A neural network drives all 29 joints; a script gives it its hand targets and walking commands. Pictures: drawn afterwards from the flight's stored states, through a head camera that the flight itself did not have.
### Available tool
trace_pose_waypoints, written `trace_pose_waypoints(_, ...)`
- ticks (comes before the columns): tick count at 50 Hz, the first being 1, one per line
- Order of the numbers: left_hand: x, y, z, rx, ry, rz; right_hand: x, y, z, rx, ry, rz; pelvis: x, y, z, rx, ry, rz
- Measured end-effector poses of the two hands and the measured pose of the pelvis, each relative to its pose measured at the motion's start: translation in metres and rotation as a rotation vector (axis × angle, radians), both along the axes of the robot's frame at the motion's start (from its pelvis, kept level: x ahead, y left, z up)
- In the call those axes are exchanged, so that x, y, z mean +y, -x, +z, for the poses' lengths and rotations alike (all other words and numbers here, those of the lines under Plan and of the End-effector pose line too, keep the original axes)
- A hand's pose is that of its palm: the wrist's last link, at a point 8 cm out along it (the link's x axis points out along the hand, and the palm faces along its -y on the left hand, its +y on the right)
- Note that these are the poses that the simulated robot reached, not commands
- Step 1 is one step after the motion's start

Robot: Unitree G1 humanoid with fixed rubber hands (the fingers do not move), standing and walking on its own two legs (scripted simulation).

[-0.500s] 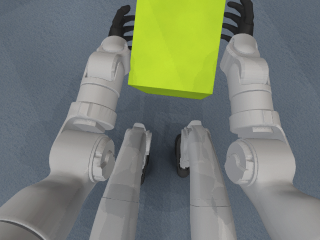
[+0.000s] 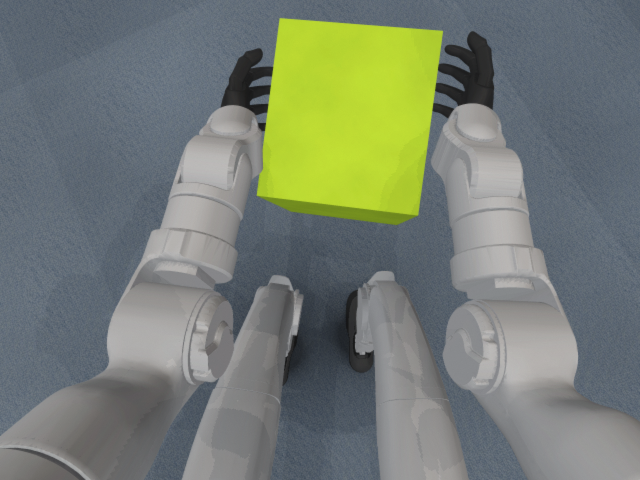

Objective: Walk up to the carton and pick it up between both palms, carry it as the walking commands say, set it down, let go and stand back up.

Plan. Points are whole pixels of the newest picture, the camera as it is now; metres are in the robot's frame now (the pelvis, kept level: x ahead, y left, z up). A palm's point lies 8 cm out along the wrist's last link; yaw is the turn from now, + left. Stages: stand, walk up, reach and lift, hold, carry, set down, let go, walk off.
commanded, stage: reach and lift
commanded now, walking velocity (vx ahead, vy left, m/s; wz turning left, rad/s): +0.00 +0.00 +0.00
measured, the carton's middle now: (349, 142) +0.49 -0.02 -0.09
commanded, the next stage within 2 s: none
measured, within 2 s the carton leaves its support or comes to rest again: neither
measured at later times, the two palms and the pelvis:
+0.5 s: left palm (217, 91) +0.45 +0.11 +0.07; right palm (510, 82) +0.46 -0.14 +0.09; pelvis +0.04 +0.00 +0.06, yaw +0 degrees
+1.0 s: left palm (179, 29) +0.44 +0.11 +0.16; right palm (567, 29) +0.45 -0.14 +0.16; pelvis +0.12 +0.00 +0.11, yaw +1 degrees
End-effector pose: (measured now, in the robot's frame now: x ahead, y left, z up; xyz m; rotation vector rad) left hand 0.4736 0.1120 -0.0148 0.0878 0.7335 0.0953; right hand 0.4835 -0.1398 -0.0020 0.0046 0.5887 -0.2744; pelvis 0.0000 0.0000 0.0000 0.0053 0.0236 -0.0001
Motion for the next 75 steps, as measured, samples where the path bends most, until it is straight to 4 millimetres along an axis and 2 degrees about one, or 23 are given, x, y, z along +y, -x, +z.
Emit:
trace_pose_waypoints(9,0.002,0.009,0.016,0.026,0.013,0.012,0.002,0.007,0.018,0.026,-0.006,-0.001,-0.001,-0.007,0.024,-0.031,0.002,0.003)
trace_pose_waypoints(14,0.001,0.013,0.035,0.019,0.017,0.014,0.001,0.012,0.036,0.018,-0.012,-0.004,-0.002,-0.014,0.037,-0.063,0.004,0.004)
trace_pose_waypoints(22,0.000,0.016,0.073,-0.005,0.008,0.013,0.000,0.016,0.072,0.000,-0.018,-0.009,-0.003,-0.027,0.055,-0.044,0.006,0.005)
trace_pose_waypoints(30,-0.001,0.030,0.120,-0.009,0.044,0.039,0.000,0.031,0.121,-0.005,-0.008,-0.015,-0.005,-0.064,0.078,0.049,0.012,0.004)
trace_pose_waypoints(34,0.002,0.028,0.146,-0.037,0.049,0.048,0.002,0.030,0.146,-0.029,-0.006,-0.014,-0.005,-0.077,0.087,0.024,0.011,0.009)
trace_pose_waypoints(37,0.004,0.026,0.159,-0.046,0.064,0.059,0.004,0.027,0.159,-0.038,-0.002,-0.010,-0.006,-0.084,0.093,-0.002,0.011,0.011)
trace_pose_waypoints(41,0.005,0.026,0.165,-0.034,0.071,0.065,0.006,0.024,0.169,-0.021,0.011,0.001,-0.006,-0.093,0.100,-0.032,0.010,0.015)
trace_pose_waypoints(45,0.005,0.025,0.168,-0.012,0.055,0.064,0.006,0.024,0.168,0.009,0.016,0.003,-0.006,-0.104,0.106,-0.048,0.011,0.017)
trace_pose_waypoints(50,-0.001,0.029,0.174,0.014,0.015,0.035,0.000,0.033,0.165,0.054,0.047,0.010,-0.005,-0.118,0.114,-0.073,0.014,0.020)
trace_pose_waypoints(55,-0.001,0.036,0.184,0.011,0.011,0.030,0.000,0.040,0.177,0.056,0.050,0.010,-0.004,-0.125,0.118,-0.106,0.015,0.022)
trace_pose_waypoints(64,0.000,0.053,0.205,-0.025,0.004,0.023,0.002,0.052,0.206,0.023,0.052,0.014,-0.004,-0.117,0.119,-0.142,0.013,0.023)
trace_pose_waypoints(75,0.004,0.081,0.197,0.011,0.057,0.085,0.009,0.062,0.214,0.064,0.068,0.058,-0.012,-0.094,0.118,-0.175,0.006,0.018)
